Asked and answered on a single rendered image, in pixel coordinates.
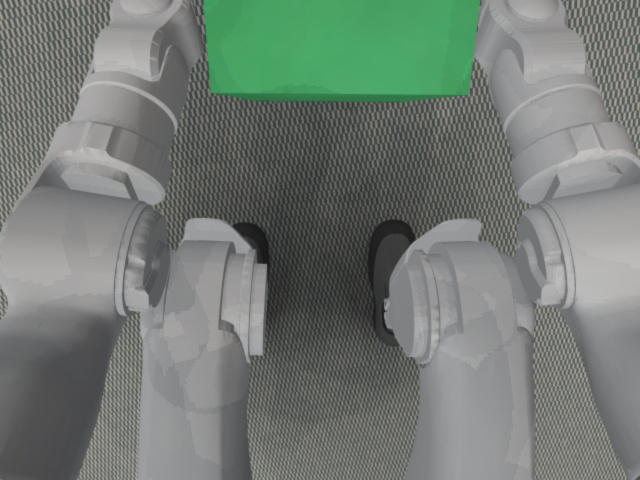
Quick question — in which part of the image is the left robot upper arm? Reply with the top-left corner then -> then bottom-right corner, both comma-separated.
0,185 -> 170,480

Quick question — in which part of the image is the carton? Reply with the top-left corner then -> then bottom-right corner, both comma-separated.
203,0 -> 480,102

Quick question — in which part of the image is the right robot foot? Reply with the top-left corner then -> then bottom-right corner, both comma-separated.
368,220 -> 415,346

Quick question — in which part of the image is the robot left shin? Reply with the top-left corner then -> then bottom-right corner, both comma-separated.
140,218 -> 253,341

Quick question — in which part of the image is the right robot upper arm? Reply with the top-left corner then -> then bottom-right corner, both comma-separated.
515,183 -> 640,480

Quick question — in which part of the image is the left robot forearm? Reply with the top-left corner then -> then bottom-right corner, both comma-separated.
0,0 -> 204,293

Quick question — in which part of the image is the right robot forearm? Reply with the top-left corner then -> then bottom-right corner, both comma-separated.
474,0 -> 640,205

